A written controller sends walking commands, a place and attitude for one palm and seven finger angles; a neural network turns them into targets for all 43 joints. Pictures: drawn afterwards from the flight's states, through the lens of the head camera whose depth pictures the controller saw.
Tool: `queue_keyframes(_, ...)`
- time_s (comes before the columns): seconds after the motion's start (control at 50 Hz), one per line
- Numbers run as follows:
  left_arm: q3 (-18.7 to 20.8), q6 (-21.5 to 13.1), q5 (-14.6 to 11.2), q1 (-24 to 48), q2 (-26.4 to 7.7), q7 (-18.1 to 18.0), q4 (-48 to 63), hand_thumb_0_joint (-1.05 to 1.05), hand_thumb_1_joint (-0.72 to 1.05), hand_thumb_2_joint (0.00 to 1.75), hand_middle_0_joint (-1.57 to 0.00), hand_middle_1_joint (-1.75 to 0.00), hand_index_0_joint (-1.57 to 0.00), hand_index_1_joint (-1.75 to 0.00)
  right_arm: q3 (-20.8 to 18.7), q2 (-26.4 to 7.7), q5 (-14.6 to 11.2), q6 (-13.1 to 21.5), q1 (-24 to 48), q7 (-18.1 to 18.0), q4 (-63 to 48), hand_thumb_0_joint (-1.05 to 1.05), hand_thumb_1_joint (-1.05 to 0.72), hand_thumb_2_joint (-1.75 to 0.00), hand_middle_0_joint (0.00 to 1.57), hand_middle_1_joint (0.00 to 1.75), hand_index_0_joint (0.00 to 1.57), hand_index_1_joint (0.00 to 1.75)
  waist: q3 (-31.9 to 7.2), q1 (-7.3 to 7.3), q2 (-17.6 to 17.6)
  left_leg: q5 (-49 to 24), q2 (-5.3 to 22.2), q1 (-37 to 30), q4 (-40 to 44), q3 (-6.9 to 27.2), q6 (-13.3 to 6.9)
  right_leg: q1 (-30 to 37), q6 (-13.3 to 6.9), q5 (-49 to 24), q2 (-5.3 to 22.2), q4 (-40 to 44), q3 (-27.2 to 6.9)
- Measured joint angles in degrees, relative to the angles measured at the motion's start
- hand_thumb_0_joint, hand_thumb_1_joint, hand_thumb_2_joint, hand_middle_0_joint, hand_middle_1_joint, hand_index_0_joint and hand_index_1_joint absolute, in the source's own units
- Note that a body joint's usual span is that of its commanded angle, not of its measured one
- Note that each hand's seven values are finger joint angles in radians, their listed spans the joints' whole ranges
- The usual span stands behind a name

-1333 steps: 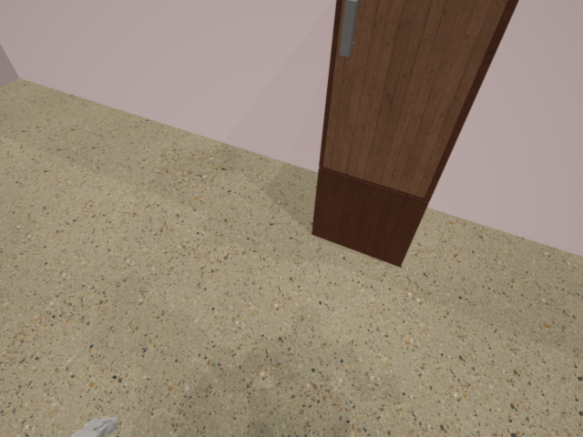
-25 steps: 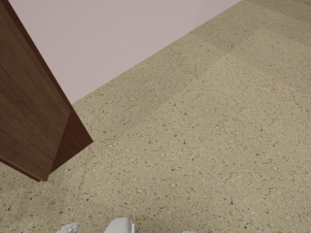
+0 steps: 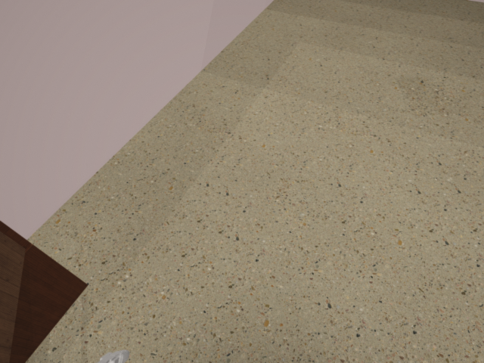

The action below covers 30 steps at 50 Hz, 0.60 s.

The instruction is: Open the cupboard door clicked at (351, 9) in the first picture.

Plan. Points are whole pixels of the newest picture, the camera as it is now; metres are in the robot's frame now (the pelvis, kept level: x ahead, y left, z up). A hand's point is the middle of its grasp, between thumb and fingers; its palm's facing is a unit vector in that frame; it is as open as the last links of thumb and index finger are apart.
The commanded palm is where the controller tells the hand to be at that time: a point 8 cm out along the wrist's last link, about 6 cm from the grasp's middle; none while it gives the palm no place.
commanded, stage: walk to a spot facing it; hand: left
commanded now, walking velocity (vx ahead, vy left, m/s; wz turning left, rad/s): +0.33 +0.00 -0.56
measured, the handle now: out of the picture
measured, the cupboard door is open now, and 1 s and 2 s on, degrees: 45 45 45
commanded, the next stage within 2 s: turn to face it in 1.30 s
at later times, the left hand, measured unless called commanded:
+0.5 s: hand (164, 289) +0.28 +0.19 -0.16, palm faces -0.22 -0.96 -0.17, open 7.4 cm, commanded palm none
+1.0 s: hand (243, 193) +0.53 +0.03 -0.15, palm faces -0.38 -0.90 -0.21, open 7.1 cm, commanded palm none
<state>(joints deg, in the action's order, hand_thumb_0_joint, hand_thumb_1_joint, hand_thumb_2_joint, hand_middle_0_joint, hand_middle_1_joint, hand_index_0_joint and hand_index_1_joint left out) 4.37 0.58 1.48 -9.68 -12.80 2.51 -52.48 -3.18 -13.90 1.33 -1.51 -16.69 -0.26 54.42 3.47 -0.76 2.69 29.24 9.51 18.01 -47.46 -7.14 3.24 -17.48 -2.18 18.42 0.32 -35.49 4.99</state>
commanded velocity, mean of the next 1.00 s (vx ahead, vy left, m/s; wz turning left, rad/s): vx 0.36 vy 0.00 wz -0.31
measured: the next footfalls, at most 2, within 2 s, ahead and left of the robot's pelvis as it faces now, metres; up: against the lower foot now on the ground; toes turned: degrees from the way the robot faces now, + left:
left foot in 0.34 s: +0.29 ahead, +0.11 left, +0.00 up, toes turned -8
right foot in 0.76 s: +0.35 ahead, -0.20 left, +0.00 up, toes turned -30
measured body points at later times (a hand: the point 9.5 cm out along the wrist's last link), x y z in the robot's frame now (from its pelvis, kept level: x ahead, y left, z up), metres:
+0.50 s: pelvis +0.19 +0.01 +0.01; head +0.23 +0.02 +0.46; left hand +0.29 +0.24 -0.15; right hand +0.21 -0.24 -0.12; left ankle +0.25 +0.11 -0.72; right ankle +0.10 -0.09 -0.63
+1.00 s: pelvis +0.40 -0.12 +0.02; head +0.44 -0.13 +0.47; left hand +0.55 +0.08 -0.13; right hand +0.32 -0.35 -0.13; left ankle +0.50 -0.01 -0.68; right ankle +0.32 -0.18 -0.72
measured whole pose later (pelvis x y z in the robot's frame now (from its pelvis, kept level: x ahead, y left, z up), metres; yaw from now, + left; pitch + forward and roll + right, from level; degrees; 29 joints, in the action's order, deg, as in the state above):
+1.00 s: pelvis +0.40 -0.12 +0.02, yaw -25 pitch +2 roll +0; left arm 4.2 -3.7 1.0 -12.8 -11.1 -0.2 -59.8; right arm -3.0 -9.7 1.1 1.4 -14.4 0.7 59.2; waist 2.7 -1.6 -1.3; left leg 18.0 7.4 28.9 -48.3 -5.5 2.8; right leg -7.5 -2.7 16.1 -0.4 -21.9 5.5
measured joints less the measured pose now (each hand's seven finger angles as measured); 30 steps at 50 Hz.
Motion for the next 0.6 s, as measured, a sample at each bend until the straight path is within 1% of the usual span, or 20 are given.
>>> queue_keyframes(0.02,-0.1,-0.5,-0.1,-0.4,0.4,-0.5,-0.1,0.0,0.91,0.9,-0.2,-0.3,-0.2,-0.3,-0.2,-0.4,-0.1,-0.5,0.5,0.2,0.6,0.0,-0.9,-0.89,0.2,0.3,0.21,0.3,0.2,0.07,0.2,0.1,-1.1,2.6,-5.8,2.0,-0.2,0.8,-0.4,0.6,-0.3,0.3,-0.2)
queue_keyframes(0.04,-0.1,-0.8,-0.2,-1.1,0.7,-1.0,-0.2,0.0,0.91,0.9,-0.2,-0.3,-0.2,-0.3,-0.4,-0.7,-0.1,-0.8,1.0,0.4,1.0,0.0,-0.9,-0.89,0.2,0.3,0.21,0.3,0.4,0.29,0.1,-1.0,-2.0,4.9,-10.0,3.0,-0.2,1.8,-0.5,0.9,-0.6,1.5,-0.7)
queue_keyframes(0.06,-0.1,-1.1,-0.2,-2.0,0.9,-1.4,-0.5,0.0,0.91,0.9,-0.2,-0.3,-0.2,-0.3,-0.6,-0.8,-0.1,-0.8,1.7,0.5,1.2,0.0,-0.9,-0.89,0.2,0.3,0.21,0.3,0.4,0.54,-0.3,-2.7,-2.6,6.9,-12.4,3.6,0.0,3.0,-0.6,0.8,-0.9,3.2,-1.5)
queue_keyframes(0.1,-0.2,-1.5,-0.2,-3.8,1.3,-1.9,-1.4,0.0,0.91,0.9,-0.2,-0.3,-0.2,-0.3,-0.9,-0.7,0.0,-0.5,3.3,0.8,0.7,0.01,-0.9,-0.89,0.2,0.3,0.2,0.3,0.6,0.8,-1.2,-6.3,-3.3,10.1,-13.2,4.0,0.4,5.4,-0.4,-0.5,-1.3,7.0,-3.2)
queue_keyframes(0.16,-0.4,-2.1,-0.2,-6.3,1.7,-1.9,-3.3,0.0,0.91,0.9,-0.2,-0.3,-0.2,-0.3,-1.0,-0.1,-0.2,0.6,6.0,1.0,-0.9,0.01,-0.91,-0.89,0.2,0.3,0.2,0.3,1.0,1.03,-2.7,-9.8,-4.0,12.6,-8.0,4.2,0.9,8.4,-0.5,-1.7,-1.6,11.4,-5.9)
queue_keyframes(0.22,-0.6,-2.2,-0.1,-8.0,2.1,-1.6,-5.1,0.0,0.91,0.9,-0.2,-0.3,-0.2,-0.3,-0.9,0.7,-0.4,1.6,8.4,1.2,-2.2,0.01,-0.91,-0.89,0.2,0.3,0.2,0.3,1.4,1.61,-3.7,-12.1,-4.7,13.0,-1.1,4.4,0.8,11.3,-0.2,-1.1,-1.9,13.4,-8.0)
queue_keyframes(0.28,-0.6,-2.1,-0.1,-9.4,2.2,-1.6,-6.4,0.0,0.91,0.9,-0.2,-0.3,-0.2,-0.3,-0.5,1.5,-0.5,2.4,10.2,1.2,-2.9,0.0,-0.91,-0.89,0.2,0.3,0.2,0.3,1.6,2.6,-4.5,-12.9,-5.9,11.2,6.1,4.1,0.1,13.9,0.4,1.4,-2.0,13.1,-9.7)
queue_keyframes(0.32,-0.3,-1.8,-0.2,-10.4,2.1,-1.6,-7.0,0.0,0.91,0.9,-0.2,-0.3,-0.2,-0.3,0.0,2.0,-0.5,3.3,10.8,1.0,-3.2,0.0,-0.9,-0.89,0.2,0.3,0.2,0.3,1.3,2.9,-5.0,-14.8,-6.9,8.1,12.4,3.5,-0.6,14.9,1.0,4.4,-1.9,10.6,-10.8)
queue_keyframes(0.34,-0.2,-1.7,-0.4,-11.1,2.3,-1.5,-7.2,0.0,0.91,0.9,-0.2,-0.3,-0.2,-0.3,0.4,1.8,-0.3,4.1,10.8,0.8,-3.7,0.0,-0.9,-0.89,0.2,0.3,0.2,0.3,0.7,3.02,-4.4,-15.1,-6.6,6.1,15.7,3.8,-1.6,13.8,1.0,6.5,-2.7,6.7,-11.1)
queue_keyframes(0.36,-0.2,-1.4,-0.6,-11.2,2.4,-1.4,-7.5,0.0,0.91,0.9,-0.2,-0.3,-0.2,-0.3,0.6,1.8,0.1,4.9,10.9,0.5,-4.0,0.0,-0.9,-0.89,0.2,0.3,0.2,0.3,0.5,2.81,-3.9,-20.0,-6.0,6.2,15.0,3.7,-2.7,11.1,0.8,9.2,-3.1,-1.4,-10.1)
queue_keyframes(0.38,-0.1,-0.9,-0.7,-10.6,2.0,-1.3,-7.9,0.01,0.91,0.9,-0.2,-0.3,-0.2,-0.3,0.8,2.3,0.4,5.4,10.9,0.1,-4.0,0.0,-0.9,-0.89,0.2,0.3,0.2,0.3,0.8,2.65,-4.4,-19.9,-5.8,6.2,12.3,2.7,-3.4,7.9,0.5,10.5,-3.0,-11.0,-9.6)
queue_keyframes(0.4,0.1,-0.5,-0.6,-9.9,1.5,-1.2,-8.0,0.01,0.91,0.9,-0.2,-0.3,-0.2,-0.3,1.0,2.9,0.6,5.4,10.5,-0.1,-4.0,0.0,-0.9,-0.89,0.2,0.3,0.21,0.3,1.0,2.57,-5.1,-18.0,-5.8,5.3,11.0,1.7,-3.9,4.5,0.3,10.4,-2.5,-19.7,-8.9)
queue_keyframes(0.42,0.3,-0.4,-0.4,-9.0,0.9,-1.1,-7.9,0.01,0.91,0.9,-0.2,-0.3,-0.2,-0.3,1.2,3.4,0.8,5.5,9.6,-0.1,-3.9,0.0,-0.9,-0.89,0.2,0.3,0.21,0.3,0.8,2.44,-5.6,-16.3,-5.7,4.1,11.1,0.9,-4.1,1.1,0.1,9.0,-1.9,-26.5,-7.8)
queue_keyframes(0.44,0.6,-0.3,-0.1,-8.0,0.5,-0.9,-7.6,0.01,0.91,0.9,-0.2,-0.3,-0.2,-0.3,1.4,3.9,0.8,5.5,8.4,-0.2,-3.7,0.0,-0.9,-0.89,0.2,0.3,0.21,0.3,0.5,2.28,-5.9,-15.2,-5.6,2.9,12.2,0.3,-4.0,-2.2,0.1,7.0,-1.2,-31.1,-6.5)
queue_keyframes(0.46,0.8,-0.3,0.1,-6.7,0.2,-0.7,-7.1,0.01,0.91,0.9,-0.2,-0.3,-0.2,-0.3,1.5,4.2,0.8,5.5,7.2,-0.3,-3.2,0.0,-0.9,-0.89,0.2,0.3,0.21,0.3,0.4,2.22,-6.0,-14.9,-5.5,1.5,13.7,-0.1,-3.8,-5.1,0.3,4.8,-0.3,-33.7,-5.3)
queue_keyframes(0.48,0.9,-0.2,0.3,-5.4,0.0,-0.4,-6.3,0.01,0.91,0.9,-0.2,-0.3,-0.2,-0.3,1.5,4.4,0.8,5.5,6.0,-0.5,-2.5,0.0,-0.9,-0.89,0.2,0.3,0.21,0.3,0.3,2.19,-5.8,-15.3,-5.4,0.1,15.6,-0.5,-3.5,-7.6,0.7,2.8,0.6,-34.5,-4.3)
queue_keyframes(0.52,1.0,-0.2,0.4,-3.0,-0.2,0.0,-4.5,0.01,0.91,0.9,-0.2,-0.3,-0.2,-0.3,1.5,4.7,0.7,5.5,3.6,-0.7,-0.7,0.0,-0.9,-0.89,0.2,0.3,0.21,0.3,0.2,2.01,-5.2,-16.0,-5.2,-2.8,19.4,-1.3,-3.4,-11.5,1.4,-0.3,2.4,-32.1,-3.1)
queue_keyframes(0.56,0.9,-0.2,0.4,-1.0,-0.1,0.3,-3.0,0.01,0.91,0.9,-0.2,-0.3,-0.2,-0.3,1.4,4.6,0.7,5.2,1.1,-0.6,0.9,0.0,-0.9,-0.89,0.2,0.3,0.21,0.3,0.0,1.54,-4.3,-16.3,-4.9,-5.5,22.7,-2.2,-3.2,-13.6,1.8,-2.2,3.6,-25.9,-2.3)
queue_keyframes(0.6,0.7,-0.3,0.4,0.7,0.1,0.5,-1.9,0.01,0.92,0.9,-0.2,-0.3,-0.2,-0.3,1.1,4.3,0.7,4.7,-1.2,-0.3,2.4,0.0,-0.9,-0.89,0.2,0.3,0.21,0.3,-0.3,0.8,-3.4,-15.9,-4.6,-8.0,25.0,-3.2,-2.8,-14.2,2.0,-3.9,4.5,-18.4,-1.7)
